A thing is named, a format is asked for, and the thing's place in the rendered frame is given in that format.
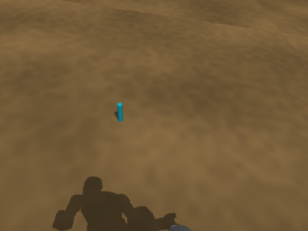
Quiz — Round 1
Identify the can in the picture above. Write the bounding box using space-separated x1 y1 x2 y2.
117 103 123 122

